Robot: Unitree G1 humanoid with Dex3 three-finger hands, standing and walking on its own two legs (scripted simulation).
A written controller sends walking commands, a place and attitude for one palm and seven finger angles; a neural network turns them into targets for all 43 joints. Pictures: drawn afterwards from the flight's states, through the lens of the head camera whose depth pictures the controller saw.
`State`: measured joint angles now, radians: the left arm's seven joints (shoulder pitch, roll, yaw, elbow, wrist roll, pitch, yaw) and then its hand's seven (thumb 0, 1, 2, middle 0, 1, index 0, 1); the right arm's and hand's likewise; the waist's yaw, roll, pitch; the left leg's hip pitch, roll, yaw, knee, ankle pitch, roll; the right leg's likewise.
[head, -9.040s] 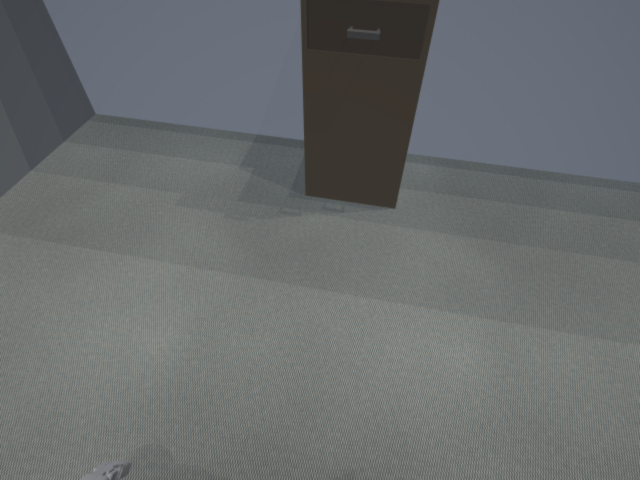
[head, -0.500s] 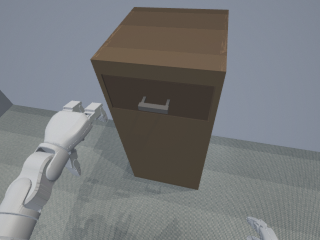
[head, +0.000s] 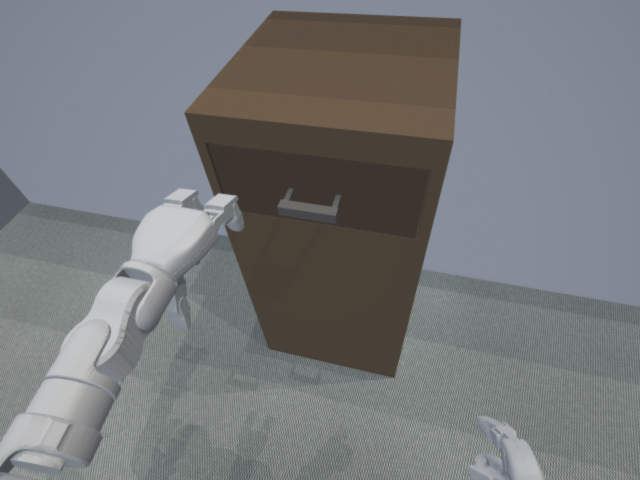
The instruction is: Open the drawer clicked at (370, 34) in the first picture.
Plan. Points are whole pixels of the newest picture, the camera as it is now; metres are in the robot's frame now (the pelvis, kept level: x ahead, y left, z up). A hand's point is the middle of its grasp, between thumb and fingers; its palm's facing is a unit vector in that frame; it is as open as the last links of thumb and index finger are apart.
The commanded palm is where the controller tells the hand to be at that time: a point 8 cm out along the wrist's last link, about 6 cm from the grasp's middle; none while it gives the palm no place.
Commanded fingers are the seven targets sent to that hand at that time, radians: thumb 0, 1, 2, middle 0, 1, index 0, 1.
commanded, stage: move the hooked fingers above the handle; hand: left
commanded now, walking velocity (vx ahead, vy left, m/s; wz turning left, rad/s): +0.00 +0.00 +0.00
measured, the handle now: (310, 203) +0.55 +0.10 -0.01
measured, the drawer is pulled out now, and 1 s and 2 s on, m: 0.00 0.00 0.00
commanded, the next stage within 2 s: none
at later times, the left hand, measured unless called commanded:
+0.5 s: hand (246, 232) +0.41 +0.16 +0.07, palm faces +0.02 -0.05 -1.00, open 13.8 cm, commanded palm +0.39 +0.17 +0.13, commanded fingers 0.00 -0.50 0.30 -0.30 -1.20 -0.30 -1.20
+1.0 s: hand (282, 213) +0.47 +0.13 +0.05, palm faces -0.03 -0.01 -1.00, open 13.8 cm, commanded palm +0.46 +0.13 +0.11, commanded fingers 0.00 -0.50 0.30 -0.30 -1.20 -0.30 -1.20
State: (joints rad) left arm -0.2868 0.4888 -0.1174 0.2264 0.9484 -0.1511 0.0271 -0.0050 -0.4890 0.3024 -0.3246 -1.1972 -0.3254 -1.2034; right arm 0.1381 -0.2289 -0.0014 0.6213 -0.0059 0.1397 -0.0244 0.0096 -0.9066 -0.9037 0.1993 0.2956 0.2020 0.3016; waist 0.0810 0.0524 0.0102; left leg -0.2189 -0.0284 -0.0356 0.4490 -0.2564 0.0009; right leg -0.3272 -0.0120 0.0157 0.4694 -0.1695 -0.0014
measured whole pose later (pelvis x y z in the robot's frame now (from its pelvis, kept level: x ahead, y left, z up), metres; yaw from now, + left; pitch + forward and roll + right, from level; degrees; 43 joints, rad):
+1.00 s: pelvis +0.02 +0.00 -0.01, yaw -1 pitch +9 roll +1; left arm -0.73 0.32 -0.24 0.80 1.05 -0.03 0.20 0.00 -0.49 0.30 -0.32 -1.20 -0.32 -1.20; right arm 0.23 -0.23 -0.04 0.67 -0.01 0.16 -0.03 0.01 -0.91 -0.90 0.20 0.30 0.20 0.30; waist -0.02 0.04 -0.07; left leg -0.38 -0.02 -0.02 0.55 -0.33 0.00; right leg -0.51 0.00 0.03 0.59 -0.24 -0.01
